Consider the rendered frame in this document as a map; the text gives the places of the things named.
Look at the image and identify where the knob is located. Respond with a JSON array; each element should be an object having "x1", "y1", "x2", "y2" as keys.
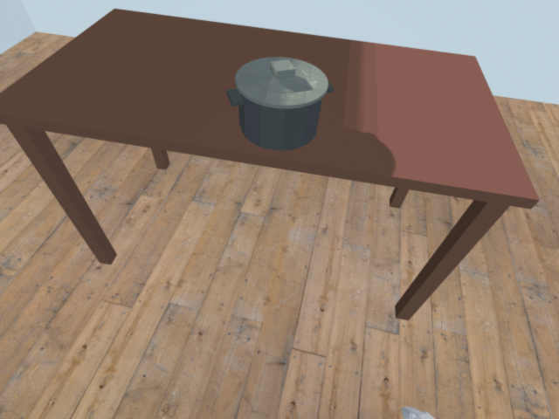
[{"x1": 270, "y1": 59, "x2": 295, "y2": 80}]

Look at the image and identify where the pot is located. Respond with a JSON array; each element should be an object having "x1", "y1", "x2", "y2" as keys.
[{"x1": 226, "y1": 81, "x2": 334, "y2": 151}]

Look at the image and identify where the lid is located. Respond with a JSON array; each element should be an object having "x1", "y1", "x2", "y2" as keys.
[{"x1": 235, "y1": 57, "x2": 328, "y2": 109}]

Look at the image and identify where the table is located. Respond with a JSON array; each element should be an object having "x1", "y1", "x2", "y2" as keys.
[{"x1": 0, "y1": 9, "x2": 540, "y2": 320}]

